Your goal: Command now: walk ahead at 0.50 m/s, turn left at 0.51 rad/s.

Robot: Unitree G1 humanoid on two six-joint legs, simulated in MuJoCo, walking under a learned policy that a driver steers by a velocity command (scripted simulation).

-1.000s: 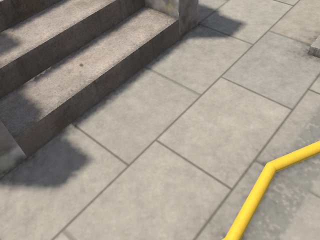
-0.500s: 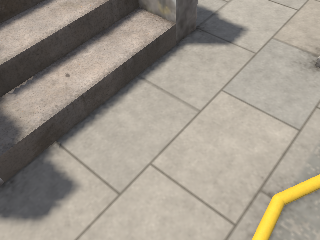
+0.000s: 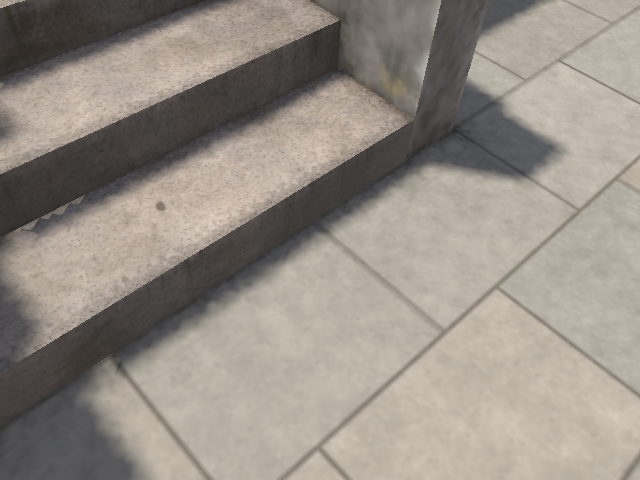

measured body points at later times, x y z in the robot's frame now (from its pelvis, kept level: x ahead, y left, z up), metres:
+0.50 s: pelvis +0.24 +0.00 +0.02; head +0.28 +0.01 +0.47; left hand +0.39 +0.29 -0.06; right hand +0.38 -0.27 -0.09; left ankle +0.09 +0.05 -0.66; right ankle +0.39 -0.04 -0.70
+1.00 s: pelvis +0.24 +0.02 +0.03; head +0.25 +0.06 +0.48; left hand +0.21 +0.34 -0.08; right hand +0.54 -0.12 -0.04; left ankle +0.19 +0.11 -0.70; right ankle +0.39 -0.05 -0.69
